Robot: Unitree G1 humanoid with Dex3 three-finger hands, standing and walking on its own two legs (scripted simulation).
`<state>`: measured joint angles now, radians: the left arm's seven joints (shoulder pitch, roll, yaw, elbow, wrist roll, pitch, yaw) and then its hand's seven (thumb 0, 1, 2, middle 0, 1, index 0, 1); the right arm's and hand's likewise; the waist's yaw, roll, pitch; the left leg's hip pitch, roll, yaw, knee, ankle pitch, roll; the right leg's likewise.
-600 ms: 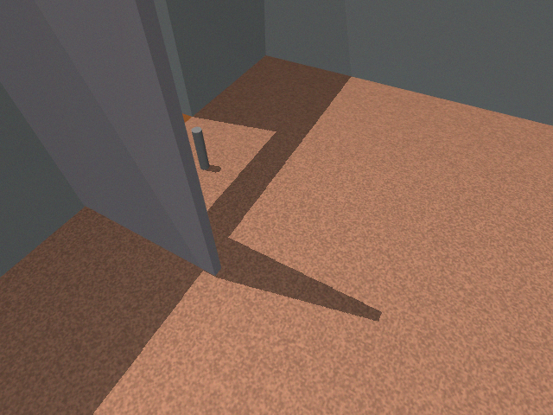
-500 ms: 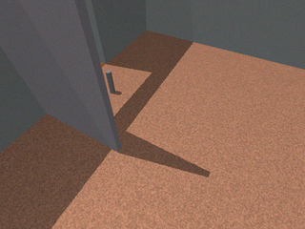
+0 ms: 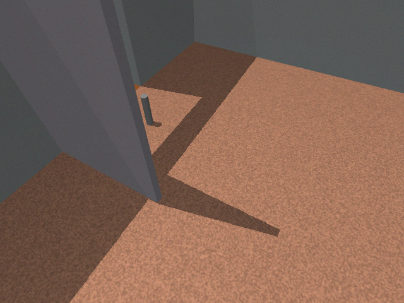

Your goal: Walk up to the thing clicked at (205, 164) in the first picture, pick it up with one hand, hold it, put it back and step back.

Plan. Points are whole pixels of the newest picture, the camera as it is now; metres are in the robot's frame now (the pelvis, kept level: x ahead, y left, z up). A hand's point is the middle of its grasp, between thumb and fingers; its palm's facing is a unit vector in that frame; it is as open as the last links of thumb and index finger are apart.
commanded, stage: stand
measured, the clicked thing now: (147, 110) +1.43 +0.42 -0.66
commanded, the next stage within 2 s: walk up in 0.52 s
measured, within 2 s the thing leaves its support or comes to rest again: neither
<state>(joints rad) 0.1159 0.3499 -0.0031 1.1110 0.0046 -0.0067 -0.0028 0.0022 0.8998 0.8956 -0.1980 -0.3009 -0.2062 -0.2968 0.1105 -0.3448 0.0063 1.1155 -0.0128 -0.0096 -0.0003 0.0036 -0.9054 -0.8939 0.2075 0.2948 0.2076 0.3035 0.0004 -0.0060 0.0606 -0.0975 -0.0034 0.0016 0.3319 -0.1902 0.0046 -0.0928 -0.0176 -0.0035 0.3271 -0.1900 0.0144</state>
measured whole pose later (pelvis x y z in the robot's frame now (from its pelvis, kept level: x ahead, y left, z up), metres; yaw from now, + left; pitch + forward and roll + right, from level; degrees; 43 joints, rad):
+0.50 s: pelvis +0.00 +0.00 +0.00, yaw +0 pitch -2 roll +0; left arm 0.12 0.35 0.00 1.11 0.01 -0.01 0.00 0.00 0.90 0.90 -0.20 -0.30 -0.21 -0.30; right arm 0.11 -0.35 0.01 1.12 -0.01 -0.01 0.00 0.00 -0.91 -0.89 0.21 0.29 0.21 0.30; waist 0.00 0.00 0.06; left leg -0.09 0.00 0.00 0.32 -0.19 0.00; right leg -0.09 -0.02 -0.01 0.32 -0.19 0.01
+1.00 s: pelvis -0.03 +0.01 -0.02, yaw -17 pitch -2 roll -1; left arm 0.24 0.41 0.06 0.83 0.02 0.03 -0.03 0.00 0.90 0.90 -0.20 -0.30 -0.21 -0.30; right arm 0.19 -0.40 -0.08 0.80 -0.04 0.03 0.03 0.00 -0.90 -0.89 0.21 0.30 0.21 0.30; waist -0.03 0.02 0.16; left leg -0.25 0.12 0.21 0.67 -0.38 0.01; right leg -0.31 -0.02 -0.04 0.70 -0.40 -0.02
